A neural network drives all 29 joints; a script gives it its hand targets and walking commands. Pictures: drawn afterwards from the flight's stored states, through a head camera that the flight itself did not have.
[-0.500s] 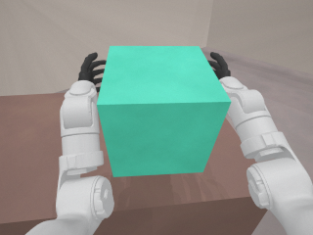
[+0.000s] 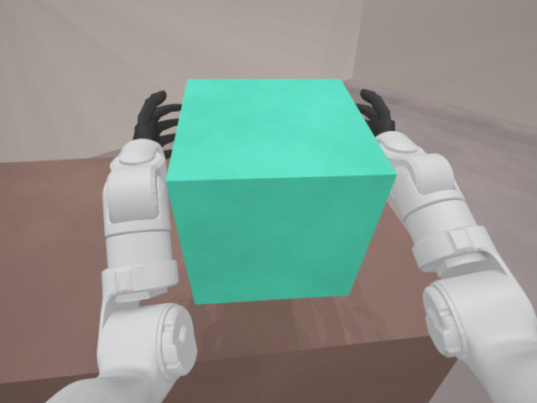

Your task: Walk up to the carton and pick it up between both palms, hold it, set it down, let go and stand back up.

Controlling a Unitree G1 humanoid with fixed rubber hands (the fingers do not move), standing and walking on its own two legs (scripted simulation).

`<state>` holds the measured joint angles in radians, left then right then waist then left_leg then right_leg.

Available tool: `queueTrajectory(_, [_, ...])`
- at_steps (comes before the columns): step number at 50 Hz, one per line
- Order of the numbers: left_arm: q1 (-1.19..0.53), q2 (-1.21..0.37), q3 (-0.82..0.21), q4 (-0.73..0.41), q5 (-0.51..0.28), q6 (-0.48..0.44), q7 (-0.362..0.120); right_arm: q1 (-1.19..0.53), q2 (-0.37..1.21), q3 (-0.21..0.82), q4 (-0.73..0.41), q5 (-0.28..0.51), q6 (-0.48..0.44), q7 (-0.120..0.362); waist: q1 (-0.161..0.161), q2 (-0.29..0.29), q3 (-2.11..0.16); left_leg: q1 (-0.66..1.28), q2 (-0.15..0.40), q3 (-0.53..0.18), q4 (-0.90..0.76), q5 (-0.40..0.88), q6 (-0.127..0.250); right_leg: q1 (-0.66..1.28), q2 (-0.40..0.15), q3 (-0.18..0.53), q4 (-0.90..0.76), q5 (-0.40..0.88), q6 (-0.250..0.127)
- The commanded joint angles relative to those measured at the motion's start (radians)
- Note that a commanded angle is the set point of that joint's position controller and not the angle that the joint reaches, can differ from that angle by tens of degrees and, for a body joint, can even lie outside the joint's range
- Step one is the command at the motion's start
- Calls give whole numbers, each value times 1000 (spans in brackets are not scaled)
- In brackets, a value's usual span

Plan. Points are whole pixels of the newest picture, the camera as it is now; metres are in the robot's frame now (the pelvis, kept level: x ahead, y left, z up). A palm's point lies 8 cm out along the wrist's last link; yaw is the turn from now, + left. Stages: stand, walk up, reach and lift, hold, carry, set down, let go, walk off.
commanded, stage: hold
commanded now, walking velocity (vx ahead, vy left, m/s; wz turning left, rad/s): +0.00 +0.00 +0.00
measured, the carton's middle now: (269, 189) +0.35 +0.00 +0.22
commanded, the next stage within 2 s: none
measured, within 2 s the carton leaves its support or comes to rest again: neither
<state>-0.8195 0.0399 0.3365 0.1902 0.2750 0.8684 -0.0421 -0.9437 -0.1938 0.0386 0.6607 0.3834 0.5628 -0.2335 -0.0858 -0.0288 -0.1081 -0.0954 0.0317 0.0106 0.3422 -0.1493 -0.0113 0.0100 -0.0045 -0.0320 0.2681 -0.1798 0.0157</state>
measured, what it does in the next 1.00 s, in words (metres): stands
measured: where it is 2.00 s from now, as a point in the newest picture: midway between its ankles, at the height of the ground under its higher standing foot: outside the picture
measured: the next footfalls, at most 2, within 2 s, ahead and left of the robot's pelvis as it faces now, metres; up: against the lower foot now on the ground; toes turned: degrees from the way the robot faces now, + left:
none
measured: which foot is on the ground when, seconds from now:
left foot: down 0.00-1.00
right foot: down 0.00-1.00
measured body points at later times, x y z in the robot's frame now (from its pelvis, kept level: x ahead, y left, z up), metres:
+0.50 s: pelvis +0.00 +0.00 +0.00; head -0.08 +0.02 +0.44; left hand +0.37 +0.16 +0.28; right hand +0.38 -0.16 +0.27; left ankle +0.03 +0.12 -0.75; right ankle -0.01 -0.13 -0.75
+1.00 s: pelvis +0.00 +0.00 +0.00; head -0.08 +0.02 +0.44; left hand +0.38 +0.16 +0.28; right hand +0.38 -0.16 +0.27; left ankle +0.03 +0.12 -0.75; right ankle -0.01 -0.13 -0.75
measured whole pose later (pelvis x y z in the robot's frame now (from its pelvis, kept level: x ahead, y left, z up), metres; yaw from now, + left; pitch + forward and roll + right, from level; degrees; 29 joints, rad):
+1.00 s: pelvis +0.00 +0.00 +0.00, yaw +0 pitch -6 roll -1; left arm -0.80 0.04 0.32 0.16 0.27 0.88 -0.03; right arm -0.92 -0.20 0.06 0.64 0.40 0.57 -0.24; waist -0.09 -0.03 -0.10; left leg -0.09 0.03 0.01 0.35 -0.16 -0.01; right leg 0.02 0.00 -0.03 0.27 -0.18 0.02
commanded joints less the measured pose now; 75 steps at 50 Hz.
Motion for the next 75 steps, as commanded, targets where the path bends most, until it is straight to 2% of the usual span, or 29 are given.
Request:
queueTrajectory(1, [-651,-536,-435,-94,-155,-69,-134,-771,670,250,-355,119,-39,93,-21,48,-306,155,-82,7,-13,242,-18,15,82,10,-15,272,52])
queueTrajectory(3, [-664,-525,-426,-48,-143,-63,-137,-767,639,230,-312,112,-36,98,-22,73,-245,127,-77,3,-33,185,-27,0,90,1,-21,177,39])
queueTrajectory(6, [-687,-549,-454,-115,-185,-78,-125,-824,682,260,-392,139,-45,102,1,49,-365,162,-74,1,-13,228,-16,0,89,7,-9,225,49])
queueTrajectory(9, [-631,-543,-417,-13,-144,-63,-127,-810,642,229,-326,114,-38,107,-3,54,-265,125,-70,3,-42,108,-12,-39,89,7,-36,109,37])
queueTrajectory(20, [-657,-518,-387,-41,-135,-66,-138,-773,674,232,-295,108,-31,100,5,32,-273,134,-89,18,-28,167,-4,-21,76,6,-26,184,58])
queueTrajectory(21, [-672,-552,-459,-108,-182,-75,-132,-817,692,263,-390,134,-46,99,1,25,-384,161,-75,8,-11,235,-11,26,93,3,-5,265,57])
queueTrajectory(24, [-667,-544,-422,-23,-148,-68,-132,-816,648,221,-316,111,-40,99,-16,56,-277,136,-79,6,-31,133,-12,-35,83,8,-44,121,42])
queueTrajectory(27, [-734,-560,-444,-65,-189,-88,-129,-813,680,227,-322,107,-48,108,-16,64,-313,133,-75,8,-34,150,-16,-38,81,9,-28,132,40])
queueTrajectory(30, [-667,-530,-388,15,-126,-73,-126,-803,654,218,-253,116,-38,109,12,55,-240,109,-73,6,-50,117,-10,-26,82,15,-37,102,42])
queueTrajectory(31, [-646,-543,-404,-12,-153,-73,-132,-835,670,239,-328,120,-52,106,16,39,-308,116,-72,4,-38,169,-6,6,84,18,-26,157,45])
queueTrajectory(32, [-638,-541,-384,48,-133,-67,-137,-815,645,200,-275,91,-39,105,-3,41,-241,108,-72,6,-48,126,-6,-21,78,19,-43,120,43])
queueTrajectory(34, [-692,-575,-453,-34,-175,-83,-127,-808,652,212,-292,117,-46,113,-25,69,-330,141,-61,2,-38,149,-25,-6,93,3,-24,150,33])
queueTrajectory(36, [-645,-576,-464,-64,-192,-85,-120,-833,668,259,-394,140,-57,107,-7,47,-395,161,-71,0,-4,263,-19,29,99,8,-12,261,39])
queueTrajectory(39, [-643,-536,-406,-33,-138,-70,-124,-771,635,227,-285,122,-41,106,-2,87,-293,152,-75,9,-27,208,-22,-11,86,1,-25,189,40])
queueTrajectory(40, [-609,-528,-402,-34,-141,-68,-124,-783,647,249,-330,129,-43,106,8,35,-301,153,-77,3,-19,210,-8,-1,90,4,-27,193,44])
queueTrajectory(42, [-637,-557,-463,-86,-176,-65,-128,-782,651,255,-376,140,-41,96,-30,55,-351,161,-74,1,-4,272,-25,33,96,3,-1,290,45])
queueTrajectory(43, [-623,-541,-426,-82,-156,-61,-129,-789,651,264,-379,152,-37,92,-2,44,-332,166,-81,4,-1,292,-17,30,101,2,-9,280,52])
queueTrajectory(44, [-648,-553,-442,-64,-158,-61,-127,-780,644,238,-345,137,-29,93,-28,71,-295,154,-73,0,-17,239,-31,13,92,0,-13,244,51])
queueTrajectory(49, [-646,-512,-418,-115,-150,-62,-126,-781,676,271,-371,159,-28,95,20,40,-308,145,-86,8,-7,254,-14,27,96,4,-10,251,53])
queueTrajectory(50, [-646,-543,-474,-143,-171,-61,-121,-770,644,264,-397,151,-35,95,-16,84,-344,168,-76,-3,-4,277,-32,18,96,0,-4,270,42])
queueTrajectory(51, [-616,-549,-462,-148,-176,-61,-124,-771,673,279,-442,151,-35,92,-12,53,-373,178,-80,10,9,299,-23,34,94,3,-2,320,52])
queueTrajectory(58, [-635,-524,-423,-76,-145,-55,-134,-787,663,258,-373,128,-24,86,-12,30,-269,146,-82,7,-24,160,-10,1,81,9,-23,205,60])
queueTrajectory(59, [-592,-508,-417,-73,-133,-55,-135,-790,670,278,-404,130,-28,92,24,12,-289,141,-79,8,-24,166,4,-3,85,8,-29,190,53])
queueTrajectory(60, [-654,-526,-421,-39,-142,-59,-135,-806,659,241,-340,122,-27,96,0,37,-251,119,-78,2,-34,124,-3,-34,81,11,-29,149,47])
queueTrajectory(61, [-682,-520,-407,-50,-137,-67,-128,-814,669,242,-327,129,-32,107,24,40,-276,123,-77,9,-39,107,-4,-41,91,4,-32,96,42])
queueTrajectory(64, [-686,-550,-436,-5,-158,-59,-135,-813,638,209,-292,89,-31,104,-30,73,-233,96,-74,10,-45,88,-17,-43,80,9,-34,100,38])
queueTrajectory(69, [-665,-516,-382,9,-144,-68,-135,-816,654,234,-303,115,-35,103,6,25,-292,144,-78,10,-26,171,-2,-14,87,11,-32,174,46])
queueTrajectory(73, [-679,-547,-417,-27,-162,-76,-134,-792,646,228,-296,123,-36,103,-18,78,-293,136,-79,6,-32,184,-20,-9,90,3,-25,177,38])
queueTrajectory(75, [-631,-538,-401,-27,-159,-72,-132,-801,652,248,-321,135,-42,104,11,42,-312,151,-73,8,-25,218,-14,-12,96,-3,-22,192,43])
